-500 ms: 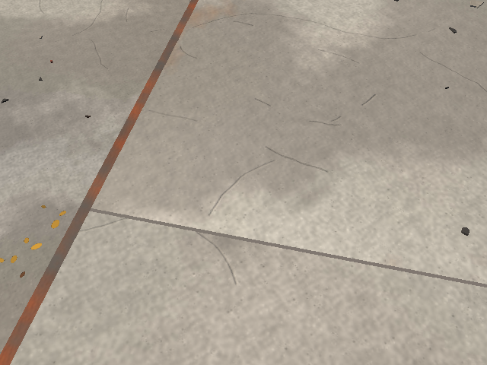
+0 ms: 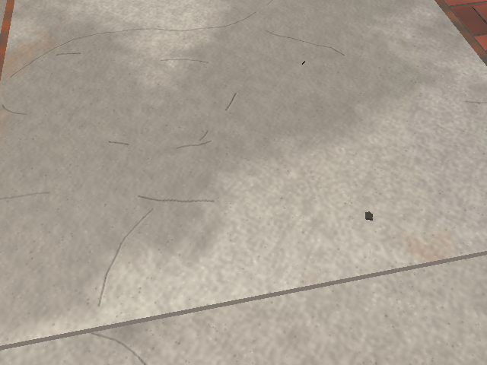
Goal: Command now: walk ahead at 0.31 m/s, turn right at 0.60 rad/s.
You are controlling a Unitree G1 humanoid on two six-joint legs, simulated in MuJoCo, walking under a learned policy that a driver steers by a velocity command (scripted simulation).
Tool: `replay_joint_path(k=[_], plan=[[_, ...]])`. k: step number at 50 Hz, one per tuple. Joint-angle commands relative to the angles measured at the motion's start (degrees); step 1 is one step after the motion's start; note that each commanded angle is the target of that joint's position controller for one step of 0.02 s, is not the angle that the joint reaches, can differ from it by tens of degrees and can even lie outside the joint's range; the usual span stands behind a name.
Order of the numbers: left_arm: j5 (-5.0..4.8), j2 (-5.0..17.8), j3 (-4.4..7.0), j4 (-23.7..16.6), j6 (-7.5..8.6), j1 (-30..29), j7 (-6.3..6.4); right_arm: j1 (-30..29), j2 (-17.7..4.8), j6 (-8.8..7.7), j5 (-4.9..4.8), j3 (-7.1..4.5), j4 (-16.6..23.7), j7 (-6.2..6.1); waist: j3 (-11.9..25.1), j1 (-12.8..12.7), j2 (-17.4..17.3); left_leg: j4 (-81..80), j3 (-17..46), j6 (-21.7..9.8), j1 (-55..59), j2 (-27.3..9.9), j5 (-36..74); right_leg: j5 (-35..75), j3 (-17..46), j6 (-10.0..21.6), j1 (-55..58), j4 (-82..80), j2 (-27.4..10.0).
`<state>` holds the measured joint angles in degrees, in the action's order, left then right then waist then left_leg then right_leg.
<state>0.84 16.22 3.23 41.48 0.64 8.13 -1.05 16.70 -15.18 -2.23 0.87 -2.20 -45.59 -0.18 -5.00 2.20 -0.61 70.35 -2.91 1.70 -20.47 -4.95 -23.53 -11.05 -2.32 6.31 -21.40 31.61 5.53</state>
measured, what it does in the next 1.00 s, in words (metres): walks ahead, turning right: left foot, then right foot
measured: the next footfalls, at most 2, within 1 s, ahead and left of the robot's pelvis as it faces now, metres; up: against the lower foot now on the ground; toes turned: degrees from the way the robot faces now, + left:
left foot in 0.44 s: +0.28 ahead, +0.09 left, +0.00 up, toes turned -19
right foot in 0.82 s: +0.15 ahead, -0.09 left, +0.00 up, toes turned -15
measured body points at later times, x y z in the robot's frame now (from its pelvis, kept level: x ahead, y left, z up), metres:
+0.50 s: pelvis +0.16 +0.03 +0.00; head +0.20 +0.04 +0.45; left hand +0.31 +0.29 -0.13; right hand +0.25 -0.27 -0.08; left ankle +0.24 +0.11 -0.73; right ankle +0.06 -0.04 -0.69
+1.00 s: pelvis +0.17 +0.02 +0.02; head +0.16 +0.01 +0.46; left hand +0.35 +0.21 -0.11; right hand +0.14 -0.25 -0.12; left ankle +0.24 +0.11 -0.73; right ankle +0.11 -0.08 -0.73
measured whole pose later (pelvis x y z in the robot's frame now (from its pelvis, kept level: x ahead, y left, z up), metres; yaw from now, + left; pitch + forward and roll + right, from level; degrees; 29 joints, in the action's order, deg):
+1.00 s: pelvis +0.17 +0.02 +0.02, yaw -20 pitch -2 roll +0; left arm 0.9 12.6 -0.9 50.2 -0.6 11.5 1.2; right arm 15.1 -14.2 1.3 0.9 -0.6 -49.0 0.2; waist -1.2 2.1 -1.6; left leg 23.3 -0.8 -0.6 -12.8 0.2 -8.7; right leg -14.5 3.7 1.8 -7.5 23.8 3.2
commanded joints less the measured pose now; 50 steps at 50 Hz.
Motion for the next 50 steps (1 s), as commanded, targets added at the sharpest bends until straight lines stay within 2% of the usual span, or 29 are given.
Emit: replay_joint_path(k=[1,3,6,11,16,19,20,21,22,23,24,25,26,27,28,29,31,33,36,38,40,41,42,43,44,45,46,47,50], plan=[[-1.04,6.55,1.93,-1.45,0.75,4.72,1.15,3.24,-6.32,0.65,1.41,-1.32,3.95,-0.21,7.24,0.0,1.81,-1.89,3.84,0.77,-11.14,-1.94,1.59,42.96,16.02,9.13,15.03,-11.82,-14.98],[-0.92,7.5,2.13,-1.09,1.27,5.41,0.84,3.73,-5.76,2.18,1.46,-1.34,4.03,0.03,8.8,0.78,2.07,-4.25,2.98,1.7,-9.46,-0.66,3.17,47.63,14.57,9.23,12.76,-11.98,-13.39],[-0.62,8.84,2.56,-0.38,1.12,7.87,0.95,0.23,-4.95,2.89,1.11,-1.11,5.27,-0.11,9.03,-0.32,2.37,-8.78,2.76,2.08,-11.19,0.18,7.34,47.67,14.67,8.46,12.03,-11.92,-12.16],[-0.56,8.81,2.62,0.66,0.12,12.2,1.59,-7.59,-5.65,3.31,0.74,-0.95,7.67,-0.57,8.15,-3.46,4.24,-16.62,4.22,1.43,-14.75,1.56,11.97,43.33,18.69,6.23,16.34,-10.16,-11.98],[0.09,9.53,3.0,0.94,-1.04,14.34,2.19,-11.96,-6.53,2.73,0.01,-0.64,9.26,-0.94,6.53,-5.35,4.93,-23.98,5.63,-0.02,-14.54,4.32,8.79,45.68,23.87,6.18,21.1,-5.59,-12.87],[0.26,10.08,3.3,0.12,-1.56,12.23,2.28,-10.38,-7.25,2.11,-0.58,-0.64,9.35,-1.5,6.04,-4.32,6.25,-31.47,6.32,-1.3,-8.21,6.06,6.71,44.08,27.52,4.56,20.14,-2.53,-11.89],[0.07,10.23,3.32,-0.38,-1.56,10.35,2.23,-8.56,-7.52,1.85,-0.67,-0.68,9.04,-1.77,5.95,-3.06,6.53,-36.28,6.27,-1.83,-3.61,6.68,7.42,41.17,28.42,3.2,18.28,-1.46,-10.69],[-0.53,10.13,3.2,-1.01,-1.37,7.52,2.18,-4.86,-7.6,1.41,-0.24,-0.79,8.1,-2.14,6.45,-0.27,5.84,-44.19,5.99,-2.66,3.78,6.55,12.92,38.14,27.51,0.98,15.26,1.43,-8.48],[-1.44,8.34,2.59,-2.13,-0.83,6.83,2.09,-1.02,-9.58,0.73,0.47,-1.25,7.52,-2.7,9.81,1.01,1.65,-48.7,11.02,-4.77,14.54,-0.07,24.74,29.82,24.74,-1.96,10.32,8.28,-5.47],[-1.82,4.41,1.55,-3.08,-0.67,11.08,2.23,-1.84,-13.88,0.96,0.24,-1.76,8.96,-3.25,13.25,-1.47,-10.21,-48.53,25.95,-10.67,23.59,-15.42,50.47,-4.83,14.96,-4.78,1.36,21.77,2.42],[0.08,7.79,2.54,-1.82,-1.73,16.08,2.5,1.25,-13.01,2.06,-0.96,-1.78,7.94,-2.41,17.53,-2.67,-14.37,-47.1,34.86,-18.64,21.57,-21.25,65.0,-30.41,10.3,-5.36,-1.33,30.21,6.64],[1.22,8.6,2.72,-0.19,-2.32,16.35,2.46,-0.17,-10.25,2.39,-1.22,-1.22,8.34,-1.85,14.01,-3.44,-8.07,-47.53,31.81,-19.84,18.99,-19.76,60.31,-27.81,11.52,-5.69,-3.28,36.85,4.15],[1.34,8.35,2.62,0.61,-2.89,13.08,2.06,-3.06,-7.2,2.46,-1.13,-0.54,8.68,-1.71,9.81,-3.18,-4.01,-48.6,25.37,-17.97,14.57,-15.47,50.54,-23.13,11.62,-6.26,-3.78,38.25,2.7],[0.73,7.75,2.51,0.38,-3.47,11.24,1.65,-6.45,-5.91,2.83,-0.43,-0.05,9.18,-1.75,7.57,-4.06,-4.22,-50.73,20.34,-14.85,11.48,-11.2,40.31,-19.88,11.46,-6.98,-3.3,36.24,1.68],[0.29,7.14,2.26,-0.08,-3.91,10.03,1.13,-7.66,-6.35,2.77,0.05,-0.06,9.04,-1.89,6.18,-4.2,-7.11,-51.72,17.43,-13.68,9.94,-8.82,38.05,-17.55,11.35,-7.73,-3.04,34.36,1.28],[-0.1,6.64,1.94,0.42,-4.08,10.06,0.81,-7.63,-6.85,2.67,0.48,-0.25,8.63,-1.79,6.21,-3.86,-8.0,-51.76,14.82,-13.15,9.23,-6.98,39.14,-15.94,10.35,-8.3,-1.88,33.83,2.02],[-0.5,5.72,1.4,0.51,-4.2,9.24,0.56,-6.34,-6.83,2.25,0.4,-0.23,7.6,-1.52,7.92,-3.57,-7.39,-51.5,12.79,-13.01,10.26,-6.42,39.42,-15.16,9.56,-8.7,-0.25,28.93,2.09],[-0.32,4.54,0.62,0.65,-4.48,7.65,0.63,-5.37,-7.1,2.1,0.34,-0.24,6.59,-1.29,8.37,-2.94,-7.68,-51.75,12.63,-13.21,10.97,-6.57,35.12,-15.48,8.43,-8.58,1.35,21.5,0.86],[-0.32,3.67,-0.41,1.0,-4.86,5.1,0.77,-4.51,-8.12,2.72,0.67,-0.58,5.45,-0.62,8.0,-1.49,-9.94,-52.55,13.38,-13.16,9.35,-6.3,25.6,-14.92,5.15,-7.53,6.43,9.79,-0.98],[-0.38,3.69,-0.73,1.85,-4.56,5.31,0.91,-4.04,-8.88,3.47,0.63,-0.93,4.64,-0.26,7.55,-1.63,-10.21,-51.91,14.27,-12.86,8.25,-6.02,21.93,-11.33,3.43,-6.64,9.71,2.3,-1.42],[0.11,3.15,-1.24,3.21,-3.53,6.75,1.23,-3.7,-8.32,3.98,0.18,-0.77,3.87,-0.15,6.52,-3.22,-7.6,-49.84,13.78,-9.83,3.81,-5.04,18.96,-1.69,3.65,-4.89,16.99,-11.49,-2.26],[0.93,4.79,-1.28,2.9,-2.75,5.62,1.54,-2.24,-7.18,3.7,0.18,-0.5,3.7,-0.02,6.89,-2.49,-4.01,-48.84,13.5,-6.9,0.36,-4.42,15.87,0.37,9.55,-3.7,20.61,-14.32,-6.54],[1.71,8.62,-0.86,2.12,-2.05,4.18,1.99,-0.99,-4.48,3.27,-0.21,0.17,4.71,0.42,7.91,-0.58,5.24,-43.95,8.54,-4.05,-2.09,0.24,9.6,0.65,21.06,-0.88,20.54,-16.93,-16.25],[0.75,6.63,-1.5,2.82,-1.66,0.72,1.9,-1.44,-3.16,3.62,-0.6,0.68,3.54,0.12,5.15,0.54,9.52,-46.48,4.81,-2.97,8.4,3.33,5.71,0.51,20.7,1.64,5.76,-16.97,-18.7],[0.66,4.38,-2.21,2.71,-1.2,-1.76,1.8,-2.08,-4.05,3.75,-0.21,0.54,2.58,0.02,3.47,1.1,7.73,-47.89,5.36,-2.62,12.35,2.8,9.68,-5.91,18.11,-0.06,3.34,-17.1,-15.01],[0.54,3.61,-2.47,3.56,-0.89,-0.85,1.97,-3.07,-4.71,3.57,-0.1,0.27,1.76,0.05,2.53,0.06,7.19,-48.57,6.1,-2.52,12.97,2.65,12.5,-9.77,16.57,-1.81,2.78,-17.35,-12.29],[0.53,4.24,-2.41,4.49,-0.79,0.29,2.28,-2.63,-5.41,3.29,-0.08,0.04,1.07,0.15,2.07,-0.02,7.64,-48.68,6.4,-2.62,13.16,2.02,14.4,-10.55,15.52,-2.72,3.23,-17.72,-10.69],[0.15,4.53,-2.39,5.39,-0.56,1.65,2.57,-1.91,-6.26,3.1,0.19,-0.23,0.34,0.3,1.78,-0.27,7.09,-48.67,6.93,-2.92,12.51,1.36,15.69,-8.34,14.88,-2.91,4.18,-17.53,-10.13],[-0.23,3.85,-2.45,7.64,-0.24,3.92,2.62,-0.64,-4.92,2.49,-0.04,0.15,-2.33,0.13,2.26,-0.67,3.45,-49.86,7.14,-2.82,10.74,0.98,16.15,-3.38,13.83,-2.51,8.07,-15.8,-9.89]])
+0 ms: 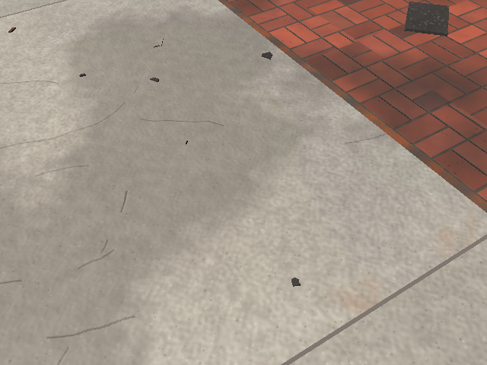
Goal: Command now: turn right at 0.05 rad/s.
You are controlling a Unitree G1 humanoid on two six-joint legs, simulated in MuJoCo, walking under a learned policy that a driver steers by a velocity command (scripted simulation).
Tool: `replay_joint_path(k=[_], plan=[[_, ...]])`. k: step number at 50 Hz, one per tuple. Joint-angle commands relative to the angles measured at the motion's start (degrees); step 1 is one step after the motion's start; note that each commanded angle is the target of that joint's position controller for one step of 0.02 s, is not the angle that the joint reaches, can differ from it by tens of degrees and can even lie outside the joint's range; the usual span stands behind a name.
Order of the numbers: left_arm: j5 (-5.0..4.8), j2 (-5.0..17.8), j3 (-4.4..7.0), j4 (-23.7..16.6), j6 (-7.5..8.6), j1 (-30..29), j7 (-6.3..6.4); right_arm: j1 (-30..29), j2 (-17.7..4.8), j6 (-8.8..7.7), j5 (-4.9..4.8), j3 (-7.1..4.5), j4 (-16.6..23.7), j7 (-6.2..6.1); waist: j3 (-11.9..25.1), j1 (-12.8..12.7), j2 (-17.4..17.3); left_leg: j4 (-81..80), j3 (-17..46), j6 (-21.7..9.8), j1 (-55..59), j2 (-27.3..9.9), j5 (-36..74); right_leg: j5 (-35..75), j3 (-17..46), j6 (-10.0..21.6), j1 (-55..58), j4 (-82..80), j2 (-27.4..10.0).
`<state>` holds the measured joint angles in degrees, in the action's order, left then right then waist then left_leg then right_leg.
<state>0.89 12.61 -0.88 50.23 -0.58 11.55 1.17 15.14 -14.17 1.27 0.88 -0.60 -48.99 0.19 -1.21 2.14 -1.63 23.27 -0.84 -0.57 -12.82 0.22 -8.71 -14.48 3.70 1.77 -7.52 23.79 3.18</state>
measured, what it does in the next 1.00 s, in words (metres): walks ahead: right foot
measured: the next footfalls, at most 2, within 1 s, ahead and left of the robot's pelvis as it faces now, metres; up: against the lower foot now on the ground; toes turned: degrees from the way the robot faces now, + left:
right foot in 0.94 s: +0.47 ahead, -0.03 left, +0.00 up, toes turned -3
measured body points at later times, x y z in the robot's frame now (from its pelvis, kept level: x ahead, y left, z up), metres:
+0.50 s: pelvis +0.08 +0.03 -0.01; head +0.08 +0.05 +0.44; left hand +0.05 +0.29 -0.16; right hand +0.13 -0.24 -0.14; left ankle +0.08 +0.11 -0.74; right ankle -0.02 -0.10 -0.73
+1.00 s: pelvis +0.33 +0.02 -0.02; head +0.37 +0.02 +0.42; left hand +0.49 +0.26 -0.15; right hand +0.26 -0.21 -0.17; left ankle +0.12 +0.12 -0.67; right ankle +0.43 -0.03 -0.74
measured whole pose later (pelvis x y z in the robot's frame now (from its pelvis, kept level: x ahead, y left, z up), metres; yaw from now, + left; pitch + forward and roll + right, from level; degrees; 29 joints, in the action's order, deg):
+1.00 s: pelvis +0.33 +0.02 -0.02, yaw +1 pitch +0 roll +0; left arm 1.6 12.0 2.1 52.3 4.0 2.9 -0.3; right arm 25.6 -10.3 -4.0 0.5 -0.9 -62.4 -0.3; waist -4.3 1.9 -0.7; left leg 55.6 -0.6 -4.7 -5.0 1.9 -25.7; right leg -8.7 -7.2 7.3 -24.7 33.7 3.3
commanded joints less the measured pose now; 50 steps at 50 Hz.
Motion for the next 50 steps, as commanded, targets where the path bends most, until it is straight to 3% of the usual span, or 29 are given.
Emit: replay_joint_path(k=[1,9,10,12,14,15,17,19,21,22,23,24,25,26,27,29,33,38,41,44,45,46,47,48,49,50], plan=[[-0.28,7.25,1.62,-0.53,1.05,0.78,0.4,0.87,-5.62,-1.04,-0.08,-1.39,0.36,-0.35,-1.5,-0.73,3.72,-3.04,5.14,-0.43,3.09,-4.24,1.43,0.78,7.64,2.18,-5.52,-7.77,-7.51],[-0.42,6.53,1.55,4.42,1.48,2.42,0.73,1.27,-4.76,-0.98,-0.1,-1.26,-5.13,-0.93,-1.1,-0.95,1.39,-3.45,5.6,-0.6,4.56,-4.92,3.13,5.03,6.47,2.4,-4.41,-7.32,-7.06],[-0.38,6.51,1.56,5.19,1.47,3.38,0.76,1.7,-4.49,-0.92,-0.04,-1.2,-5.88,-0.94,0.19,-1.15,1.78,-2.99,5.0,-0.71,5.13,-4.2,-1.01,-0.38,6.59,2.73,-4.02,-8.22,-6.75],[-0.31,9.09,2.68,6.12,0.88,4.96,0.73,1.1,-5.11,-0.59,0.37,-1.67,-6.09,-0.77,-1.76,-1.9,4.99,2.8,1.61,-1.57,0.81,-0.41,-14.87,-18.81,9.31,5.31,-5.37,-9.76,-6.85],[-0.11,11.06,3.75,6.67,0.47,7.5,0.56,-1.95,-4.08,-0.48,1.19,-1.54,-4.84,-0.21,-7.19,-3.81,8.45,10.18,-1.61,-1.92,-9.1,1.72,-18.28,-31.76,17.25,9.35,-5.06,-14.58,-12.29],[-0.1,11.19,4.08,6.95,0.56,8.22,0.57,-3.06,-3.39,-0.75,1.41,-1.37,-4.12,-0.02,-9.08,-4.23,9.81,13.41,-2.28,-2.31,-12.71,0.9,-16.31,-32.83,20.68,11.27,-4.38,-16.4,-15.35],[0.31,10.08,4.28,7.49,1.53,9.28,0.4,-5.14,-3.68,-2.04,1.06,-1.54,-2.71,0.13,-9.84,-4.63,9.63,17.8,-0.61,-3.09,-16.89,-1.56,-15.39,-26.17,23.31,13.3,-1.74,-17.29,-18.2],[0.42,9.88,4.57,7.84,2.56,9.1,0.16,-4.84,-4.91,-3.34,0.85,-2.05,-2.22,0.62,-8.18,-3.87,8.39,15.17,-0.77,-3.64,-16.85,-2.33,-16.02,-17.14,19.5,12.89,2.15,-15.05,-17.27],[-0.29,9.73,4.76,7.69,3.1,6.68,-0.08,0.09,-3.46,-4.22,0.27,-2.17,-3.61,0.88,-6.25,-0.48,7.7,6.27,-3.53,-4.05,-4.04,-0.43,-9.51,-10.21,13.29,10.58,-3.32,-11.34,-14.07],[-0.46,9.11,4.64,7.35,3.25,5.27,-0.17,6.16,-3.16,-4.46,0.06,-2.49,-5.96,0.74,-4.91,2.32,5.97,1.8,-4.31,-3.96,7.51,1.49,-6.82,-7.94,10.1,8.96,-9.9,-7.28,-11.6],[-0.12,7.11,4.02,6.59,3.78,4.29,-0.37,13.09,-5.51,-4.86,0.31,-3.42,-8.19,0.16,-2.51,4.96,0.47,-1.67,2.08,-4.55,19.52,-2.13,-9.64,-6.11,5.46,6.9,-18.08,1.71,-7.98],[-0.48,2.55,2.71,4.17,4.34,2.75,-0.96,20.76,-11.93,-5.13,0.78,-5.0,-9.33,-0.32,0.7,7.44,-14.44,-12.38,26.31,-8.89,27.05,-16.72,-26.88,-10.66,-3.89,3.62,-28.53,21.16,0.17],[1.02,6.71,3.77,3.58,4.3,1.77,-1.16,22.31,-11.55,-4.58,0.5,-4.88,-10.89,-0.08,-1.7,5.78,-11.58,-15.79,37.71,-11.89,22.93,-22.78,-29.69,-16.4,-2.88,3.88,-33.14,32.41,0.52],[1.43,6.86,3.96,3.97,4.24,1.72,-1.61,16.15,-8.48,-4.47,0.69,-3.99,-9.1,0.06,-5.65,2.03,-3.96,-15.03,33.26,-11.88,17.66,-21.48,-29.51,-11.94,-0.35,4.73,-33.99,37.92,-3.25],[1.06,5.31,3.54,4.71,4.46,2.19,-2.28,11.33,-6.59,-4.87,0.68,-3.51,-7.45,0.27,-7.08,0.06,-1.23,-15.44,27.91,-10.9,13.83,-18.96,-24.25,-6.53,-0.19,4.77,-32.97,38.74,-5.25],[1.23,4.63,3.46,5.3,4.41,2.5,-2.99,8.49,-4.67,-5.84,0.39,-2.71,-6.81,0.13,-5.97,-1.85,-1.74,-16.5,18.59,-8.87,12.39,-14.68,-10.39,-0.14,-1.81,3.63,-30.54,37.16,-7.29],[1.24,3.85,3.4,4.29,3.32,-0.84,-3.14,14.43,-3.44,-6.76,-0.25,-1.85,-10.09,-0.27,-3.99,-1.56,-2.87,-13.91,8.63,-8.29,15.71,-11.55,17.64,3.84,-5.96,1.45,-32.95,36.73,-6.9],[0.54,1.7,2.22,-0.71,3.06,-13.56,-3.21,16.32,-2.36,-6.73,0.04,-0.98,-11.54,-0.71,-6.81,0.38,-3.48,-14.96,3.9,-8.12,12.95,-9.18,26.4,9.27,-9.96,0.24,-31.86,21.94,-5.13],[0.1,1.7,1.87,-2.08,3.1,-16.56,-2.99,16.79,-3.33,-6.85,0.11,-1.0,-12.41,-0.98,-7.11,0.63,-4.41,-15.23,2.9,-8.4,13.51,-10.13,30.67,11.49,-11.4,1.74,-26.0,12.76,-3.36],[0.18,3.91,2.84,-1.36,3.44,-11.26,-2.06,14.22,-4.48,-7.03,0.09,-1.27,-12.63,-1.28,-3.84,-3.08,-4.47,-7.88,1.76,-7.82,17.06,-11.95,48.11,8.81,-11.28,5.12,-17.13,9.66,-0.8],[0.14,5.2,3.57,0.57,3.79,-5.06,-1.64,13.22,-5.05,-6.86,0.25,-1.47,-12.55,-1.43,-0.5,-5.75,-4.47,-0.72,1.31,-7.33,18.33,-11.96,53.57,6.96,-10.88,6.3,-11.52,8.9,0.51],[0.2,6.28,4.38,3.6,4.27,3.89,-1.16,12.03,-5.5,-6.5,0.12,-1.63,-12.31,-1.42,3.95,-9.46,-3.57,9.68,0.39,-6.66,16.6,-10.99,52.2,8.25,-10.75,7.52,-1.85,5.11,1.24],[1.27,8.97,5.51,5.82,4.68,12.39,-0.53,11.91,-4.84,-6.39,-0.15,-1.38,-11.54,-1.16,8.69,-12.52,-1.31,23.5,-0.55,-6.17,7.32,-9.06,38.02,3.97,-4.11,9.55,11.22,3.57,-5.02],[2.65,14.26,6.86,6.09,4.69,17.52,-0.26,16.48,1.02,-6.26,-1.32,-0.32,-9.98,-0.47,15.74,-9.99,9.72,45.79,-3.42,-4.33,-10.01,-0.84,0.4,-5.07,21.52,15.56,25.09,0.75,-22.23],[0.7,13.29,6.87,5.99,3.98,14.23,-1.13,17.19,-2.1,-5.99,-0.93,-1.6,-10.6,-0.27,17.29,-8.65,9.16,56.6,3.03,-4.85,-19.48,4.29,-20.33,-9.85,39.36,19.77,24.59,-8.43,-26.39],[-0.62,10.54,6.26,5.01,3.96,6.91,-1.34,11.43,-3.85,-5.88,-0.19,-2.22,-8.77,-0.36,6.97,-5.7,5.52,56.02,4.62,-5.62,-23.7,-0.28,-14.57,-14.28,30.23,17.46,15.92,-10.42,-23.98]])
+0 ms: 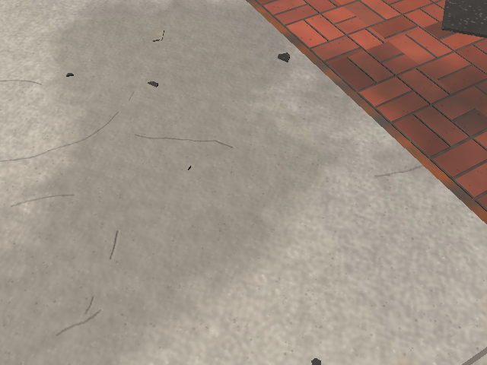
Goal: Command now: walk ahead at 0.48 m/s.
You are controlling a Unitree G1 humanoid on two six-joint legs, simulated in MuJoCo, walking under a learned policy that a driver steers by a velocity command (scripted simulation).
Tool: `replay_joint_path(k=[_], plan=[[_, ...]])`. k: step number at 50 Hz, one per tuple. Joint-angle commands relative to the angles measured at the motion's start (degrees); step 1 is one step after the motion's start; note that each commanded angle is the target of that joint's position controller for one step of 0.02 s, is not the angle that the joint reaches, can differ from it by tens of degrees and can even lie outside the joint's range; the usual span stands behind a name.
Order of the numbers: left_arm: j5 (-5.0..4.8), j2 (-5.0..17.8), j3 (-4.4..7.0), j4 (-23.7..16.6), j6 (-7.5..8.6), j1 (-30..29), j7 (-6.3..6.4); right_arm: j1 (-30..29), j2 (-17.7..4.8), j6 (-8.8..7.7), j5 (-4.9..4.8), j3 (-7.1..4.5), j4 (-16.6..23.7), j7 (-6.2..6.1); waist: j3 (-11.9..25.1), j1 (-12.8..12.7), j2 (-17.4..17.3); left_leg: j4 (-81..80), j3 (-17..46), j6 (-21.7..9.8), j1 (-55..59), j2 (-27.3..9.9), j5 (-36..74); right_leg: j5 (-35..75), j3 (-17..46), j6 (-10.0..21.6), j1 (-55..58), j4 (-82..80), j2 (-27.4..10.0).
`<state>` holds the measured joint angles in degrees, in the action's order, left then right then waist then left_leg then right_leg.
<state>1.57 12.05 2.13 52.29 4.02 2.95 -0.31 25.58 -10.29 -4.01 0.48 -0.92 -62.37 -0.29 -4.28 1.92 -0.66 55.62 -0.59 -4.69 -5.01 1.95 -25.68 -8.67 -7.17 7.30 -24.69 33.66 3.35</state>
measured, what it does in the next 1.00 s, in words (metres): walks ahead, turning left: left foot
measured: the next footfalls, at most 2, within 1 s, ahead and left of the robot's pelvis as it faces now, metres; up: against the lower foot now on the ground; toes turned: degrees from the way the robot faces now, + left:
left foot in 0.50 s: +0.42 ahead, +0.10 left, +0.00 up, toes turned +15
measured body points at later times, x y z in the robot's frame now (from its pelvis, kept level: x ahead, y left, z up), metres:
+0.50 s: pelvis +0.28 +0.03 +0.00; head +0.32 +0.03 +0.45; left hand +0.17 +0.25 -0.15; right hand +0.49 -0.16 -0.12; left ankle +0.38 +0.09 -0.72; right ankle +0.10 -0.06 -0.71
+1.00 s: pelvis +0.57 +0.08 +0.01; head +0.60 +0.10 +0.46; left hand +0.69 +0.37 -0.08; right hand +0.64 -0.20 -0.12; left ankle +0.38 +0.09 -0.72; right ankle +0.74 +0.03 -0.71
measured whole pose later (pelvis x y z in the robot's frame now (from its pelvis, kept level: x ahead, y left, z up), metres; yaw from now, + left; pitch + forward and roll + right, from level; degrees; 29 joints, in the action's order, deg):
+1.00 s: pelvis +0.57 +0.08 +0.01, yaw +28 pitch +2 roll +1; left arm 1.5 13.6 0.5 41.8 3.6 -0.9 -1.0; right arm 26.2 -15.4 -2.7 1.0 -4.5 -53.4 -0.6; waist -2.3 6.2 1.2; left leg 21.4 12.2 -6.0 2.4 7.7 -24.0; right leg -5.2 0.9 0.2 -29.8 30.6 -0.4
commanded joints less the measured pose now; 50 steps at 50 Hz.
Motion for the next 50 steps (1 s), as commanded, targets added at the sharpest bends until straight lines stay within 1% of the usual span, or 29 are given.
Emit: replay_joint_path(k=[1,2,3,4,6,8,11,14,17,19,22,23,24,25,26,27,28,29,30,31,32,33,35,40,45,47,48,49,50], plan=[[-1.47,7.11,2.29,2.2,-0.17,11.42,-0.13,-2.88,-7.32,-0.97,0.53,-1.85,5.64,0.44,4.24,-4.49,2.0,20.28,3.85,-1.52,-30.62,-4.07,6.77,-16.56,33.99,10.29,24.36,-22.86,-21.75],[-1.08,4.96,1.67,2.51,0.41,9.89,-0.1,-3.85,-6.13,-0.8,0.66,-1.89,5.63,0.59,1.43,-2.37,0.84,16.73,3.81,-1.35,-27.76,-5.83,8.76,-10.88,28.59,8.16,18.47,-24.45,-19.05],[-1.02,2.79,0.9,3.52,0.93,10.26,0.14,-3.51,-5.28,-0.05,1.45,-1.86,5.56,0.85,0.52,-0.51,0.88,13.77,3.87,-0.81,-24.26,-7.02,9.9,-5.31,23.66,5.82,14.18,-25.32,-16.1],[-0.91,2.82,0.74,4.32,1.44,11.5,0.33,-1.69,-3.74,0.69,1.71,-1.61,5.12,1.28,1.38,0.45,2.77,12.01,3.46,-0.08,-21.98,-7.22,9.86,-1.42,21.14,5.97,12.66,-25.61,-15.85],[-0.83,3.97,0.92,5.59,2.53,14.71,0.48,-2.8,-3.27,1.79,1.64,-1.67,5.39,1.62,0.75,0.82,2.32,10.27,2.93,0.76,-23.2,-7.3,11.07,3.42,16.59,5.8,12.01,-26.7,-15.14],[-0.65,5.51,1.16,6.05,2.89,16.66,0.65,-7.85,-4.13,2.45,1.39,-1.91,7.28,1.88,-0.97,0.29,2.27,6.9,2.78,1.37,-28.06,-7.91,15.32,3.52,13.12,4.77,12.97,-28.68,-14.58],[-0.65,4.98,0.78,6.4,2.87,19.55,0.76,-15.13,-4.41,2.44,0.84,-1.94,9.94,2.21,-2.16,-1.41,2.36,-0.47,2.14,1.84,-32.87,-7.33,22.2,8.94,8.24,2.36,16.09,-29.17,-13.21],[-0.86,4.63,0.38,6.67,3.0,21.47,1.08,-20.62,-3.24,2.04,0.56,-1.29,11.83,2.49,-2.11,-2.84,2.89,-9.72,-0.92,1.85,-31.8,-6.1,27.65,16.13,3.76,0.4,18.88,-28.32,-12.53],[-0.68,4.6,0.16,7.85,2.87,25.11,1.82,-25.92,-2.71,1.91,0.74,-0.73,13.9,2.63,-2.59,-4.67,3.21,-16.35,-4.35,0.85,-32.16,-5.06,28.23,23.61,1.11,-0.08,25.09,-26.76,-13.93],[-0.34,5.09,0.2,8.42,2.49,26.45,2.32,-27.55,-3.04,1.72,0.88,-0.75,15.0,2.65,-2.36,-4.87,3.43,-19.45,-6.05,-0.42,-31.91,-3.78,25.18,31.0,-0.41,-0.24,30.11,-23.61,-15.19],[-0.2,7.27,0.7,8.07,1.91,24.84,3.24,-22.42,-4.58,1.61,1.23,-1.62,14.14,2.15,1.5,-1.6,5.87,-20.95,-9.09,-3.79,-24.08,0.8,16.59,55.12,-2.93,-1.03,34.24,-12.39,-16.71],[-0.02,8.05,0.98,7.7,1.48,24.01,3.34,-17.6,-5.67,1.51,1.28,-2.26,12.76,1.92,4.08,0.52,6.36,-21.66,-9.59,-5.27,-19.37,2.61,13.98,59.49,-3.58,-0.98,34.4,-4.97,-17.01],[0.05,8.83,1.27,7.14,1.05,23.39,3.15,-11.1,-7.19,1.23,1.51,-3.15,10.76,1.79,7.52,3.13,6.71,-24.59,-8.83,-6.99,-11.94,3.75,13.45,56.63,-3.98,-0.94,32.31,4.91,-17.06],[-0.34,9.2,1.41,5.69,1.0,21.22,2.78,-3.0,-9.99,0.98,2.35,-4.51,8.64,1.5,11.19,7.65,4.89,-28.72,-2.97,-9.92,0.9,0.59,14.09,44.53,-4.87,-1.89,22.61,19.16,-16.02],[-1.67,4.42,0.57,2.1,1.44,22.7,1.55,0.59,-16.66,1.38,2.83,-6.58,9.05,0.74,17.33,6.35,-7.38,-29.03,23.06,-18.5,19.9,-16.76,14.25,4.6,-5.59,-4.88,-1.0,42.54,-7.57],[-1.07,6.5,1.21,-0.29,2.13,18.53,0.97,-1.05,-16.96,2.19,1.02,-6.66,9.24,1.08,19.69,5.19,-5.77,-37.39,43.14,-22.58,23.41,-22.16,16.49,-20.4,6.07,-5.18,-13.55,52.48,-0.06],[-0.76,6.86,1.27,-2.26,2.84,13.31,0.59,-4.87,-15.75,2.4,0.08,-6.33,9.35,0.88,10.73,3.67,-1.46,-39.38,33.92,-20.09,16.73,-20.28,15.69,-14.41,10.22,-4.54,-19.1,49.83,-4.91],[-1.05,6.88,1.21,-2.63,3.4,12.67,0.45,-7.89,-12.43,2.3,0.05,-5.6,9.75,0.8,5.87,1.58,1.64,-41.26,28.32,-17.31,9.09,-18.5,19.07,-9.98,9.65,-4.67,-17.3,44.75,-6.94],[-0.72,6.47,1.34,-2.27,3.07,13.16,0.58,-10.19,-10.33,2.01,0.1,-5.02,10.2,0.62,2.64,-0.95,3.89,-42.27,23.46,-14.71,2.79,-15.55,24.61,-8.76,9.44,-5.24,-14.12,40.01,-8.42],[0.33,5.92,1.26,-2.53,1.95,13.98,0.61,-11.3,-8.92,1.61,-0.29,-4.49,10.29,0.28,1.91,-2.81,3.46,-42.88,19.5,-13.17,-1.65,-12.74,28.84,-8.48,9.39,-6.4,-10.6,36.67,-9.22],[1.05,5.12,1.14,-2.6,0.72,14.71,0.39,-11.19,-8.76,1.04,-0.43,-4.27,10.4,0.19,2.62,-3.61,2.17,-43.04,17.19,-12.52,-3.77,-11.06,31.49,-8.37,9.24,-7.38,-8.1,34.24,-9.54],[1.37,4.76,1.11,-3.12,-0.24,14.45,0.17,-10.15,-9.49,0.41,-0.55,-4.37,10.23,0.2,2.99,-3.89,1.55,-42.94,15.98,-12.48,-4.59,-9.94,35.01,-8.25,8.48,-8.23,-7.69,32.61,-9.38],[1.37,4.57,1.03,-4.9,-1.27,11.46,-0.14,-8.03,-11.59,-0.08,-0.58,-4.83,10.01,0.23,2.81,-3.6,0.1,-43.32,14.35,-11.86,-5.76,-8.19,37.57,-5.14,7.25,-9.6,-8.92,28.07,-9.36],[0.84,5.22,0.68,-10.11,-1.59,-1.07,-0.6,-1.53,-11.86,0.56,-0.4,-4.91,10.06,0.28,1.89,1.06,-2.8,-42.54,15.75,-8.58,-0.89,-6.6,38.25,5.02,6.58,-10.54,-14.21,14.57,-8.19],[0.14,5.82,-0.12,-14.13,-0.8,-9.4,-0.99,2.27,-12.78,0.99,0.38,-5.08,10.64,-0.34,1.73,4.0,-3.62,-39.12,19.28,-8.3,6.36,-8.11,41.18,6.77,7.02,-9.28,-14.51,4.27,-5.35],[-0.1,6.99,-0.03,-14.8,-0.26,-8.37,-0.93,1.02,-13.69,0.92,0.62,-5.33,11.49,-0.83,1.87,2.56,-4.16,-36.99,21.05,-7.03,6.7,-9.15,42.7,5.36,8.16,-8.06,-9.71,-0.22,-4.6],[-0.23,7.9,0.23,-14.17,0.03,-5.11,-0.74,-1.09,-14.42,0.82,0.68,-5.51,12.25,-0.97,2.48,0.52,-4.47,-35.15,21.08,-5.77,4.82,-9.07,45.04,3.53,8.28,-7.18,-3.82,-2.69,-3.76],[-0.33,9.35,0.81,-12.6,0.38,0.38,-0.3,-3.12,-15.27,0.56,0.75,-5.71,13.01,-0.81,4.66,-2.02,-4.45,-30.69,20.82,-4.46,2.64,-8.16,50.73,1.14,7.83,-6.17,4.59,-3.95,-2.13],[-0.25,10.92,1.53,-10.29,1.03,8.55,0.33,-4.36,-15.62,0.15,0.39,-5.77,13.39,-0.28,8.89,-6.04,-1.96,-21.16,18.9,-3.14,0.28,-5.26,52.3,2.48,7.49,-4.85,15.47,-7.41,-1.99]])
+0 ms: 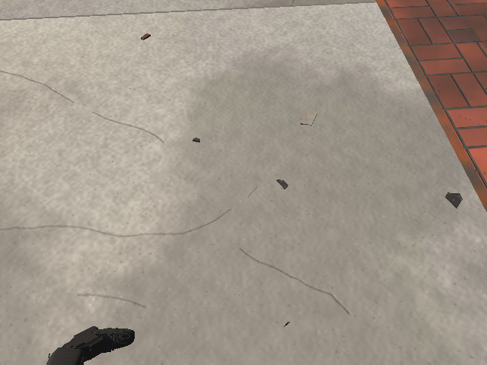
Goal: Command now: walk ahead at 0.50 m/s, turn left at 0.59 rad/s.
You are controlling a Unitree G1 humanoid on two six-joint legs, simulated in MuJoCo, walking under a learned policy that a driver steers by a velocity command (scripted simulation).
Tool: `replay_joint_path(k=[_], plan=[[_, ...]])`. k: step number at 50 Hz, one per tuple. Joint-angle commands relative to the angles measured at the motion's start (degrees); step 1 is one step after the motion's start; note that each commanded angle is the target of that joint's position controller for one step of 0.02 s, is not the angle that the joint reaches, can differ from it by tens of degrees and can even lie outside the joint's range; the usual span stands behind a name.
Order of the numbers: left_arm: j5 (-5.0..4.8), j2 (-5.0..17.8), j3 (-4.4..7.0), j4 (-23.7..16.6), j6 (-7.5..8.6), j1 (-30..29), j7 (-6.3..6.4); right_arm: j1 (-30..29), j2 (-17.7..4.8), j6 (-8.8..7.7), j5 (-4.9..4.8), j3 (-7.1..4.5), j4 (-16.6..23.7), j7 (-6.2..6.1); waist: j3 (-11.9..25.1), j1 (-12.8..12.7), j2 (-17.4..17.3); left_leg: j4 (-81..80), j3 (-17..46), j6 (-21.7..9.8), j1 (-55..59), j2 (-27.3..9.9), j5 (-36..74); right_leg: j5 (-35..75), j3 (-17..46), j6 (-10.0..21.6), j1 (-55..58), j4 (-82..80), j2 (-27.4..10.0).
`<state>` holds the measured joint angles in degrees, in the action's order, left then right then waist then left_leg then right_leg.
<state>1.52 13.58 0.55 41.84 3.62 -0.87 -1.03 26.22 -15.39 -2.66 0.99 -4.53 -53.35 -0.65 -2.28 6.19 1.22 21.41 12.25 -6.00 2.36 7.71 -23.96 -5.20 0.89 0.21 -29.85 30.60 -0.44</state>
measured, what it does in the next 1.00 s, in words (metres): walks ahead: right foot, then left foot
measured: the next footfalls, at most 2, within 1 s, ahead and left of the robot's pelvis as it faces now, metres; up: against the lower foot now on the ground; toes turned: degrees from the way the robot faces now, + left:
right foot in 0.02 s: +0.18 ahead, -0.12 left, +0.00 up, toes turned +2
left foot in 0.46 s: +0.30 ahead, +0.11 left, +0.00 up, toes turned +10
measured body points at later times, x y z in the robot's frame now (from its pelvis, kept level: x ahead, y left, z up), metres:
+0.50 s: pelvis +0.20 +0.01 +0.00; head +0.22 +0.03 +0.45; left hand +0.17 +0.26 -0.14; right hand +0.40 -0.19 -0.10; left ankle +0.26 +0.10 -0.73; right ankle +0.15 -0.12 -0.72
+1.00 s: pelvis +0.23 +0.00 +0.02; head +0.23 +0.00 +0.47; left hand +0.21 +0.24 -0.13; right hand +0.31 -0.23 -0.13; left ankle +0.26 +0.10 -0.73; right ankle +0.23 -0.11 -0.73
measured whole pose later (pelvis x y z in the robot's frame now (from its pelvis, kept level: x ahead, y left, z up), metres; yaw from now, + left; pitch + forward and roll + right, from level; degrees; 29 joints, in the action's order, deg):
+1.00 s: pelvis +0.23 +0.00 +0.02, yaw +10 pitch -1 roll +0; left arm 0.7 10.5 0.5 59.3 0.4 16.9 1.8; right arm 13.9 -11.8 -0.2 0.5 -1.1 -59.1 -1.1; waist -0.9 0.5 -0.6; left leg 21.7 -0.6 -2.0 -13.3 1.9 -7.1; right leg -14.1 -0.6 0.6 -7.9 23.3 0.4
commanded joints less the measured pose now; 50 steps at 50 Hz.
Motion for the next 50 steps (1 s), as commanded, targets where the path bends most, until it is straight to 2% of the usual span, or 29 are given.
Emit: replay_joint_path(k=[1,2,3,4,5,7,9,10,13,16,19,21,22,23,24,25,26,27,28,29,32,35,37,38,39,40,42,46,50], plan=[[0.93,12.71,4.01,0.91,2.05,20.86,2.02,-4.66,-7.75,-1.75,-0.75,-1.41,5.66,0.74,14.22,-13.5,0.51,27.14,3.3,-0.65,-13.99,-7.38,38.69,-8.86,8.23,4.58,34.14,-5.74,-7.45],[2.44,18.06,5.13,0.22,1.57,23.04,2.43,2.04,-0.87,-1.66,-2.81,-0.05,7.45,0.65,21.95,-10.15,13.65,44.43,-3.78,1.31,-31.17,1.33,-4.02,-11.61,33.07,10.53,49.38,-9.03,-24.93],[1.26,15.62,5.2,0.08,0.5,20.3,2.15,2.97,-5.98,-0.95,-1.0,-0.48,6.87,0.25,21.19,-8.4,11.74,51.7,-4.92,0.76,-37.73,-1.87,-7.21,-19.61,44.67,13.19,45.27,-13.4,-25.87],[0.79,9.98,3.95,-0.93,0.25,15.83,2.02,-0.67,-7.18,-0.32,-0.03,-0.8,6.32,0.36,11.28,-7.51,3.93,52.81,-5.38,0.96,-39.11,-5.31,-1.24,-22.76,35.44,11.88,36.27,-14.88,-23.17],[0.58,6.57,3.07,-0.83,0.36,13.18,1.78,-4.04,-6.48,-0.13,0.24,-0.63,6.73,0.95,5.73,-7.24,0.24,50.11,-6.32,1.41,-38.14,-7.33,3.05,-17.64,26.04,10.41,29.3,-16.09,-19.65],[0.42,5.33,2.52,0.69,1.01,13.86,1.87,-5.42,-4.92,0.95,1.15,-0.52,7.23,2.0,1.6,-5.9,4.15,46.51,-7.23,2.53,-34.96,-9.26,4.82,-1.69,14.32,8.45,22.14,-17.84,-15.18],[-0.2,5.56,2.53,2.28,2.46,16.37,1.29,-4.63,-3.47,2.01,1.19,-0.28,7.31,2.18,2.51,-4.82,4.41,45.66,-7.91,3.45,-32.69,-8.06,3.85,23.15,8.4,9.55,20.99,-15.89,-14.82],[-0.45,5.88,2.61,2.86,3.02,17.07,1.04,-5.06,-2.99,2.2,1.08,-0.19,7.63,2.2,3.24,-4.4,4.28,44.47,-7.92,3.85,-33.09,-7.42,4.37,31.36,5.86,10.12,21.64,-15.17,-14.75],[-0.49,6.61,2.69,3.66,2.92,16.61,0.84,-9.32,-1.84,2.31,0.94,0.54,9.28,2.56,3.61,-4.21,6.0,35.45,-9.13,4.94,-34.16,-7.06,9.18,37.14,-0.14,10.21,21.95,-15.36,-13.36],[-0.71,6.95,2.65,4.29,1.94,16.32,0.79,-14.09,-0.33,2.13,0.69,1.97,10.33,3.06,4.28,-5.34,7.1,22.28,-12.76,5.2,-26.64,-6.98,16.46,35.75,-5.3,8.89,19.12,-15.07,-10.67],[-1.0,8.34,3.11,5.9,1.12,19.03,0.8,-16.57,-1.37,1.89,0.85,2.29,10.7,2.66,4.8,-6.6,6.7,15.25,-13.54,4.58,-22.96,-6.82,17.4,33.19,-3.93,8.32,21.67,-12.19,-11.99],[-1.38,8.73,3.32,6.56,0.46,19.14,1.09,-15.55,-1.97,1.3,1.12,2.25,10.16,2.22,4.51,-5.81,5.69,9.14,-13.27,3.18,-19.64,-6.95,18.24,28.55,-2.54,7.35,22.65,-8.37,-12.5],[-1.56,8.39,3.25,6.92,0.06,19.42,1.24,-13.21,-2.23,0.65,1.63,2.19,9.01,1.93,5.13,-4.72,3.49,3.43,-13.18,2.4,-15.06,-6.59,22.1,23.96,-2.91,6.08,22.07,-4.08,-10.99],[-1.14,7.32,2.95,7.24,-0.11,22.1,1.3,-10.93,-4.48,-0.17,2.36,1.79,8.21,1.54,7.23,-4.51,-1.18,0.84,-9.27,1.56,-8.59,-10.62,33.63,15.59,-4.03,4.09,19.69,1.84,-8.53],[-0.75,3.88,1.95,5.85,-0.31,26.21,1.4,-8.45,-8.49,-0.72,2.82,1.25,8.76,1.13,12.28,-5.93,-10.98,4.45,3.89,-2.05,1.02,-25.05,61.29,-10.54,-7.57,1.81,12.32,11.87,-4.54],[-2.25,1.54,1.19,7.75,-2.09,29.69,1.75,-8.05,-6.44,-0.07,0.1,1.69,8.13,0.31,18.32,-5.35,-15.08,3.54,9.74,-10.75,1.16,-30.43,64.19,-31.77,-3.42,1.33,11.79,17.91,-0.19],[-1.76,4.87,1.9,7.87,-3.4,26.33,1.96,-8.96,-4.74,0.52,-0.99,2.07,7.89,0.13,14.78,-4.71,-10.54,0.47,8.86,-11.56,-1.69,-27.95,52.11,-33.35,-1.21,0.96,9.21,20.91,-0.24],[-1.09,5.1,2.14,7.21,-3.97,22.62,1.95,-11.56,-3.95,0.92,-0.71,2.52,7.68,-0.28,9.29,-5.23,-9.3,-2.5,6.93,-10.14,-6.15,-25.48,43.31,-31.12,-0.45,0.76,7.4,21.68,-0.51],[-0.75,4.58,2.11,7.56,-4.37,21.27,2.01,-14.34,-2.76,1.32,-0.1,3.06,7.75,-0.67,6.67,-6.6,-7.72,-4.52,4.7,-8.06,-9.43,-23.2,37.7,-28.0,0.32,0.52,7.94,19.76,-1.4],[-0.51,4.23,2.04,8.07,-4.79,21.31,2.02,-16.47,-2.27,1.42,0.01,3.27,7.87,-1.1,4.9,-7.79,-8.21,-5.95,2.04,-6.41,-12.74,-21.36,36.08,-25.18,0.39,0.09,10.03,17.28,-1.91],[-0.54,2.58,1.67,10.7,-5.54,23.66,2.31,-17.42,-1.91,1.14,0.19,3.38,6.69,-1.12,6.47,-8.71,-7.28,-6.21,-2.12,-4.89,-15.39,-18.62,33.08,-21.02,-0.76,-0.61,16.04,13.03,-0.71],[-0.66,1.96,1.46,11.53,-5.96,21.87,2.74,-17.25,-2.41,1.43,0.15,3.12,4.97,-0.94,5.44,-8.01,-8.0,-7.05,-1.85,-4.29,-17.47,-17.75,19.52,-17.0,-1.44,-0.61,18.52,5.94,-0.34],[-0.44,1.29,1.22,12.84,-5.78,22.66,2.87,-18.02,-2.69,2.1,-0.26,2.9,4.11,-0.87,3.76,-8.95,-7.16,-7.06,-1.73,-2.32,-21.3,-16.42,7.23,-9.53,-2.44,0.18,22.89,-2.81,0.11],[-0.04,1.9,1.18,13.13,-5.44,22.38,2.9,-17.01,-2.39,2.36,-0.43,2.84,3.44,-0.8,2.42,-8.63,-5.6,-7.62,-1.19,-0.15,-23.83,-15.77,1.35,-6.23,-0.62,0.8,24.78,-6.53,-1.27],[0.49,3.15,1.19,12.93,-4.83,22.17,2.91,-16.07,-1.85,2.54,-0.48,2.85,2.89,-0.7,1.11,-7.98,-4.1,-6.94,-1.18,1.9,-25.24,-14.68,-1.13,-7.49,3.39,1.56,24.89,-9.73,-4.74],[0.0,5.29,1.53,12.91,-4.39,20.19,2.81,-14.49,-1.22,2.77,-0.93,2.65,2.43,-0.45,-1.84,-5.6,0.18,-6.62,-4.13,3.01,-23.44,-11.31,2.24,-12.73,6.09,2.67,18.38,-10.92,-6.49],[-0.64,3.11,0.98,13.72,-3.37,18.03,2.49,-13.87,-0.83,2.75,-0.65,2.62,0.43,-0.24,-2.21,-5.01,4.16,-2.34,-6.2,3.13,-11.86,-10.38,12.27,-18.15,7.43,2.25,8.97,-15.74,-6.73],[-0.97,2.71,0.94,15.06,-2.53,18.4,2.9,-12.13,-1.4,1.93,-0.3,2.42,-2.68,-0.38,0.1,-5.18,1.48,-2.46,-5.52,2.62,-11.08,-11.59,15.97,-11.08,5.38,1.89,14.46,-14.64,-5.32],[-0.83,2.01,0.77,16.68,-2.77,20.09,3.02,-11.72,-0.63,1.94,-0.52,2.74,-5.04,-0.69,-0.61,-5.95,-0.25,-3.4,-5.74,3.18,-12.66,-11.51,15.74,-9.51,5.0,2.55,16.61,-14.03,-5.26]])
